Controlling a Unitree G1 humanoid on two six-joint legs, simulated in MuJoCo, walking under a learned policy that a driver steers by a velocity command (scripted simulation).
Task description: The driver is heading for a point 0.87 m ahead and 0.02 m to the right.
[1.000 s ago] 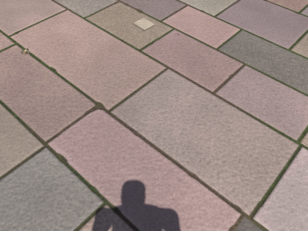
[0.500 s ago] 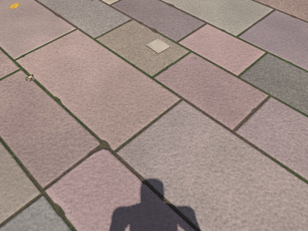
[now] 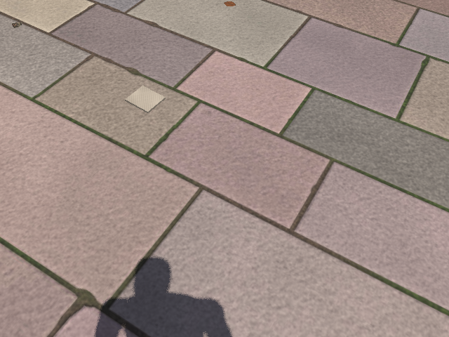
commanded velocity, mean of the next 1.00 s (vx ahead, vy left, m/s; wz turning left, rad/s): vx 0.07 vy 0.00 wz -0.32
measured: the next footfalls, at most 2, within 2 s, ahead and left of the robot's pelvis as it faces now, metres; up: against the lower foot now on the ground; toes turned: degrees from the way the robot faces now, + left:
right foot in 0.22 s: +0.19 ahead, -0.12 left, +0.00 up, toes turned -12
left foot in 0.74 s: +0.18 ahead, +0.09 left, +0.00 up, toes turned -17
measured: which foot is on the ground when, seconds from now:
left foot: down 0.00-0.20, up 0.22-0.72, down 0.74-1.00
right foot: up 0.00-0.20, down 0.22-1.00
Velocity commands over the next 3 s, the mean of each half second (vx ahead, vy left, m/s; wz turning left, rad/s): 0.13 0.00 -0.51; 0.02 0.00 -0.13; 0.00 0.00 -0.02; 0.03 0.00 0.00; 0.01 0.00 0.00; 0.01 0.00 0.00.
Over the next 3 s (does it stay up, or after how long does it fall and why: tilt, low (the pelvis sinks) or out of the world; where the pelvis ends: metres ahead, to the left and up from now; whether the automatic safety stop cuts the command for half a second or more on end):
stays up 0.19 0.02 0.00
